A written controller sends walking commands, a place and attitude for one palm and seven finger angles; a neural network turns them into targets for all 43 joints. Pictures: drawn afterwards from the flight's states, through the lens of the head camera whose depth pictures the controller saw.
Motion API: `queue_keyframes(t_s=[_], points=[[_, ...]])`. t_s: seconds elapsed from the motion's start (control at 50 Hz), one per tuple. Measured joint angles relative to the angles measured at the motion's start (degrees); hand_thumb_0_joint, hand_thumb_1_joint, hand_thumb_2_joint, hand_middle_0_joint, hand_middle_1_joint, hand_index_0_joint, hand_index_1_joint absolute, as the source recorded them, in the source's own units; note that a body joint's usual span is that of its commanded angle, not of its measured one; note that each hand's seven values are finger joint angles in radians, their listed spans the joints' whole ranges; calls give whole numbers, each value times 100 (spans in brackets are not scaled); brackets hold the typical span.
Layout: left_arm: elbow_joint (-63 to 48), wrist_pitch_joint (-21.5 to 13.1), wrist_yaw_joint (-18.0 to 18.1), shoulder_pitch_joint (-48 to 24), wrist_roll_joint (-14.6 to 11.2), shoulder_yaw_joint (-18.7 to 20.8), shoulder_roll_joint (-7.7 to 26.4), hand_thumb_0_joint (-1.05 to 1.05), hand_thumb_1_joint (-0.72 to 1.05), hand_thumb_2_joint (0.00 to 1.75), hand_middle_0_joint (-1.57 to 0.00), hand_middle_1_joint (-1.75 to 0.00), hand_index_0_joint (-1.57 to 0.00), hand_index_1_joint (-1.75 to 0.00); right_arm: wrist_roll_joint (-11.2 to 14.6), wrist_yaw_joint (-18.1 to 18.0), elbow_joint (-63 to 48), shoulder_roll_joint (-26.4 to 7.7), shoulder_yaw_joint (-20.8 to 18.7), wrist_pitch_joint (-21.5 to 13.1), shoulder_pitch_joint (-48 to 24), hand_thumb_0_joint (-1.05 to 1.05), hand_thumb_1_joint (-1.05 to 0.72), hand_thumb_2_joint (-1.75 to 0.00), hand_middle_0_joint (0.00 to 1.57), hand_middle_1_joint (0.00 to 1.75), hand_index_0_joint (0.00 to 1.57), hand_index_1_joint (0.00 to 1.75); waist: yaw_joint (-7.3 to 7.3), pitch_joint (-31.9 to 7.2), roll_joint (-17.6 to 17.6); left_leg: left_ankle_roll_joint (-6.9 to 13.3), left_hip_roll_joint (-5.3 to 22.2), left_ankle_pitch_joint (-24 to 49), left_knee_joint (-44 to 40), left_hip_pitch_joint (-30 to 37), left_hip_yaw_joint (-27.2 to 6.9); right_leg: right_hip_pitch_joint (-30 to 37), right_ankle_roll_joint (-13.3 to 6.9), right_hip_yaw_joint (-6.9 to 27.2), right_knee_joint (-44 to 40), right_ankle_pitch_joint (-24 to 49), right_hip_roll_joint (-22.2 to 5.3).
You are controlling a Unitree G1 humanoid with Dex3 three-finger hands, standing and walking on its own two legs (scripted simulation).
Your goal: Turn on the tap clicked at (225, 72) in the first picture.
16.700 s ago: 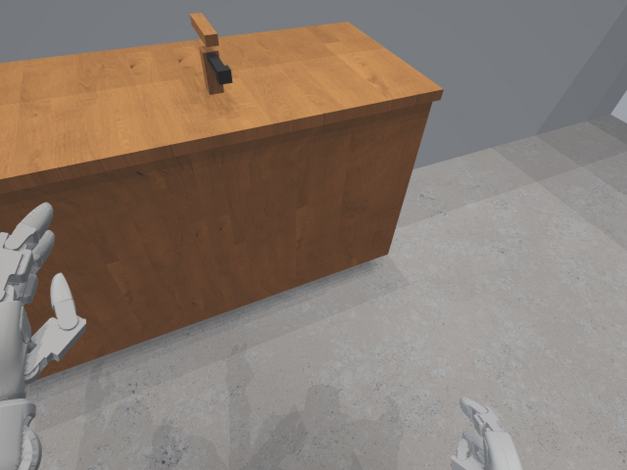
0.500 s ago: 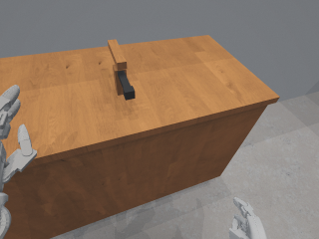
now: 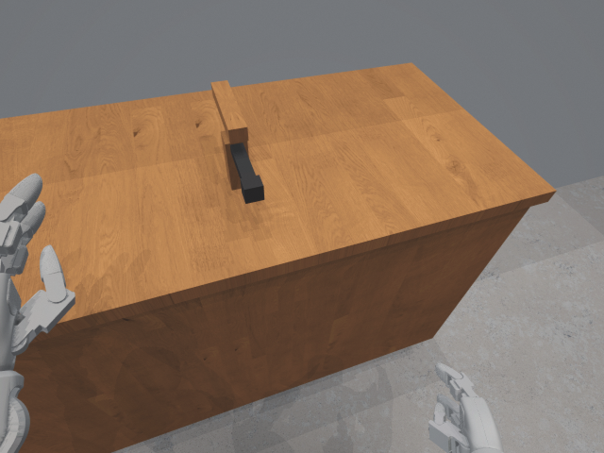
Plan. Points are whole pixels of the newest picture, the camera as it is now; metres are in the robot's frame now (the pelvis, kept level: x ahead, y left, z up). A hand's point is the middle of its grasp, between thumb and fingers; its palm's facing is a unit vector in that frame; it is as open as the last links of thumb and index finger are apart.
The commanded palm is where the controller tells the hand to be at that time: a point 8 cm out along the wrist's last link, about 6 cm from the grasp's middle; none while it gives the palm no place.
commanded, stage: come to a stop and stand still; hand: left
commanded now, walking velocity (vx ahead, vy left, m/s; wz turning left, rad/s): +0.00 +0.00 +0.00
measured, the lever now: (252, 189) +0.44 +0.12 +0.11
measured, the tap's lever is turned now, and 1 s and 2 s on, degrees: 0 0 0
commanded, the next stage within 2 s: look again from close up in 0.20 s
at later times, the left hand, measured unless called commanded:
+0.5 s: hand (69, 310) +0.21 +0.25 +0.15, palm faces +0.41 -0.84 -0.36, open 7.4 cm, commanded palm +0.16 +0.28 +0.17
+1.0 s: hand (98, 300) +0.22 +0.23 +0.15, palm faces +0.44 -0.82 -0.36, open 7.4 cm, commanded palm +0.17 +0.26 +0.17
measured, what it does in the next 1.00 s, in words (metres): stands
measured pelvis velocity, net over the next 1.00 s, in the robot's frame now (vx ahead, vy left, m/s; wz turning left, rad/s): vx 0.02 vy -0.03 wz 0.03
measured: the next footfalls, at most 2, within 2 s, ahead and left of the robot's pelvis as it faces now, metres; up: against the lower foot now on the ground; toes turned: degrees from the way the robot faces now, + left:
left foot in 1.28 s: +0.13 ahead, +0.08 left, +0.00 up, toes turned +9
right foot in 1.58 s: +0.22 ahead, -0.26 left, +0.00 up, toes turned -1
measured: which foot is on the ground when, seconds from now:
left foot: down 0.00-1.00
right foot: down 0.00-1.00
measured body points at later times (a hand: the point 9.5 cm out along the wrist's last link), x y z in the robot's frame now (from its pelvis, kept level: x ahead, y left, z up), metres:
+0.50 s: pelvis +0.00 +0.00 +0.00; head +0.01 +0.00 +0.45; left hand +0.18 +0.29 +0.17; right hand +0.18 -0.22 -0.08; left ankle +0.02 +0.11 -0.74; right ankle -0.01 -0.12 -0.74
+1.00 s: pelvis +0.02 -0.03 +0.00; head +0.02 -0.03 +0.45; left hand +0.19 +0.27 +0.17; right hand +0.19 -0.23 -0.09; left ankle +0.02 +0.11 -0.74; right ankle -0.01 -0.12 -0.74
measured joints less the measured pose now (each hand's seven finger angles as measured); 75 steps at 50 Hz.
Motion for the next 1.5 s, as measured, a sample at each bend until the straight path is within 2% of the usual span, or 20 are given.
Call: queue_keyframes(t_s=[0.08,0.22,0.48,0.82,0.94,1.06,1.1,1.18,1.2,1.24,1.28,1.32,1.36,1.4,1.44,1.5], points=[[131,57,-12,155,-30,-30,-43,2,89,90,-21,-30,-21,-30,25,-28,-23,-79,-54,95,-8,1,-90,-90,20,30,20,30,-17,-47,56,-3,9,-34,21,-19,-5,-5,-2,-4,-7,-19,10],[163,180,17,179,-55,-135,-134,2,89,90,-21,-30,-21,-30,40,-93,3,-99,-70,184,42,1,-90,-90,20,30,20,30,38,-7,43,-19,17,-46,41,11,-43,36,-19,-41,14,-48,20],[225,135,72,108,-67,-115,-125,2,89,90,-21,-30,-21,-30,38,-90,23,-9,-1,237,107,1,-90,-90,20,30,20,30,-8,-67,105,-22,29,24,-3,-25,-66,38,-23,-63,-100,58,37],[95,147,76,178,-83,-68,-27,2,89,90,-21,-30,-21,-30,40,-93,75,24,-9,224,143,1,-90,-90,20,30,20,30,12,-61,-23,-7,-48,47,-74,4,-25,-77,-11,-22,123,-63,-49],[207,253,116,110,-56,-75,-54,2,89,90,-20,-30,-21,-30,49,-95,69,139,32,231,222,1,-90,-90,20,30,20,30,-57,-227,-48,-88,-51,-68,28,-61,-155,-173,-138,81,387,-293,82],[44,291,101,179,-89,-128,-119,2,89,90,-20,-30,-21,-30,58,-23,89,107,20,262,255,1,-90,-90,20,30,20,30,-20,-293,154,-213,224,-557,772,-338,-283,-187,-381,-64,603,-576,387],[-30,284,91,118,-124,-164,-92,2,89,90,-20,-30,-21,-30,83,-6,115,64,-29,292,251,1,-90,-90,20,30,20,30,-49,-247,149,-138,299,-631,1441,-593,-126,-176,-467,-156,797,-754,429],[-181,166,75,33,-147,-173,-54,2,89,90,-21,-30,-21,-30,107,8,154,-33,-85,399,269,1,-90,-90,20,30,20,30,-32,-111,-43,-47,325,-1296,2817,-1085,221,-10,-562,-268,1007,-1038,401],[-246,140,79,56,-144,-133,-35,2,89,90,-21,-30,-21,-30,95,5,130,-48,-86,428,268,1,-90,-90,20,30,20,30,-15,-69,-106,-31,356,-1305,2850,-1143,331,26,-569,-265,1037,-1089,393],[-411,120,88,104,-157,-10,35,2,89,90,-21,-30,-21,-30,56,-2,46,-73,-82,470,249,1,-90,-90,20,30,20,30,6,40,-244,-11,393,-988,2363,-1091,570,45,-569,-244,1204,-1235,355],[-595,109,106,125,-204,164,128,2,89,90,-21,-30,-21,-30,16,-14,-100,-135,-93,464,197,1,-90,-90,20,30,20,30,40,146,-298,33,371,-500,1536,-775,691,-187,-526,-219,1885,-1498,313],[-538,71,121,-76,-223,317,242,2,89,90,-21,-30,-21,-30,-29,-29,-80,-41,-169,428,-12,1,-90,-90,20,30,20,30,56,367,-401,-45,351,-810,1652,-664,784,-745,-305,69,3393,-1641,345],[-397,89,81,-300,-191,375,308,2,89,90,-20,-30,-21,-30,-61,3,-48,96,-156,402,-153,1,-90,-90,20,30,20,30,-9,510,-426,-119,370,-793,1578,-523,745,-1324,-199,279,4682,-1484,439],[-416,153,-4,-436,-122,368,331,2,89,90,-20,-30,-21,-30,-74,93,-79,193,-117,374,-184,1,-91,-90,20,30,20,30,-65,550,-363,-202,447,-627,1331,-439,626,-1881,-129,305,5263,-1224,360],[-593,132,-81,-385,-74,357,320,2,89,90,-20,-30,-21,-30,-60,178,-145,239,-82,338,-171,1,-90,-90,20,30,20,30,-63,579,-233,-277,589,-496,1074,-374,526,-2219,-97,270,4934,-910,132],[-895,-43,-145,53,-60,391,335,2,89,90,-20,-30,-21,-30,-8,254,-306,257,-68,251,-19,1,-90,-90,20,30,20,30,0,539,17,-431,847,-453,887,-341,432,-2102,-53,152,3219,-504,-211]])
